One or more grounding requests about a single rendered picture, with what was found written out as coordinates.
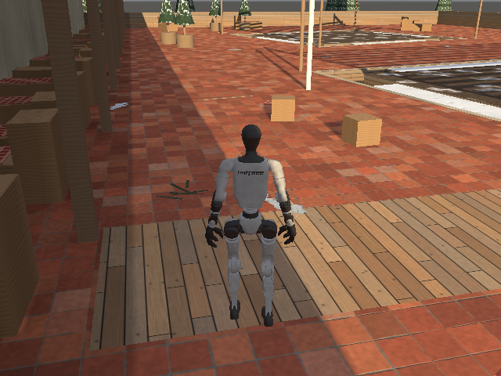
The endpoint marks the robot left upper arm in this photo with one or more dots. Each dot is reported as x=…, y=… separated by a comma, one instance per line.
x=222, y=179

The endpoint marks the robot right forearm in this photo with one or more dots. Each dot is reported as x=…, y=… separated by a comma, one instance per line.
x=287, y=211

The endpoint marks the robot right upper arm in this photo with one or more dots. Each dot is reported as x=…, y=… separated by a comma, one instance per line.
x=279, y=180

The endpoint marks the robot left hand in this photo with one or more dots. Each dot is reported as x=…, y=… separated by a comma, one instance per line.
x=210, y=236

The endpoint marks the robot left forearm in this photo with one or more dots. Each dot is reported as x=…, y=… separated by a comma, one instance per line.
x=214, y=212

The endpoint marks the left robot shin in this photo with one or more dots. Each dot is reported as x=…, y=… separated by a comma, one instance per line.
x=234, y=282

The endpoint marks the humanoid robot torso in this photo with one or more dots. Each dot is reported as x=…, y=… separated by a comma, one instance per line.
x=250, y=182

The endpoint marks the robot right hand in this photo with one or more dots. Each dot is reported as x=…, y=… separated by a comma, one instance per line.
x=291, y=232

